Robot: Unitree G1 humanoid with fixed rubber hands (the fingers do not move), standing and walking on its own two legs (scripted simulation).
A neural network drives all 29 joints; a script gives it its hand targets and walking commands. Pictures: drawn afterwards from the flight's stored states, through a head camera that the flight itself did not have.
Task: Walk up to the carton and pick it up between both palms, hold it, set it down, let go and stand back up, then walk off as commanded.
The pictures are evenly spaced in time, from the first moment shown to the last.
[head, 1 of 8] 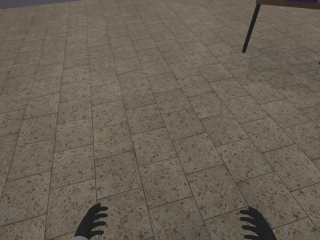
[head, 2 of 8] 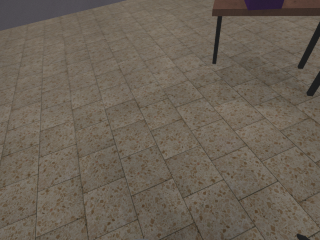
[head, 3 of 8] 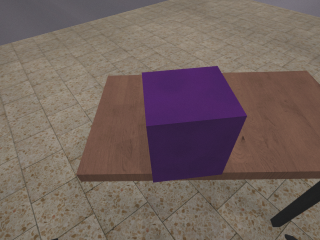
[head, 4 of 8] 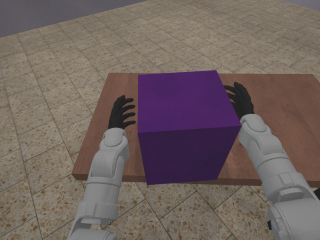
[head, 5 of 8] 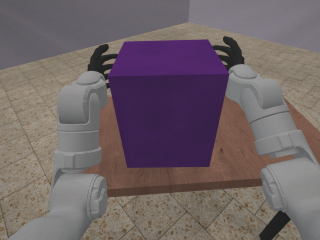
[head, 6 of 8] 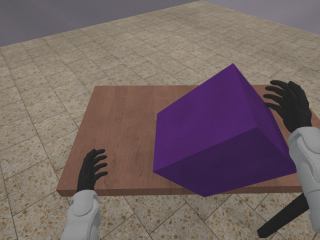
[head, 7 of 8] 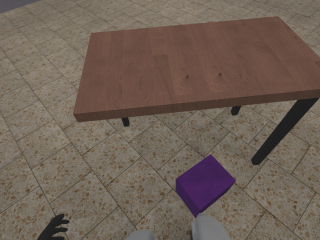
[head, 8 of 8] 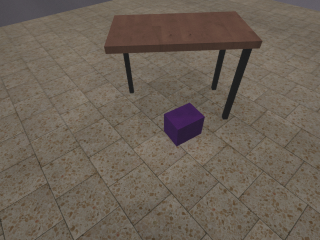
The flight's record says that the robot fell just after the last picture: no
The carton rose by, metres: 0.15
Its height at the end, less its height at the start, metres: -0.74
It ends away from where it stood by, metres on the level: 0.25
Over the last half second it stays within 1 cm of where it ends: yes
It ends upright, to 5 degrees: no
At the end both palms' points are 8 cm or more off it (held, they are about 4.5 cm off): yes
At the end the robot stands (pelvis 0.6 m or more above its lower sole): yes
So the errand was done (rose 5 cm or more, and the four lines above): no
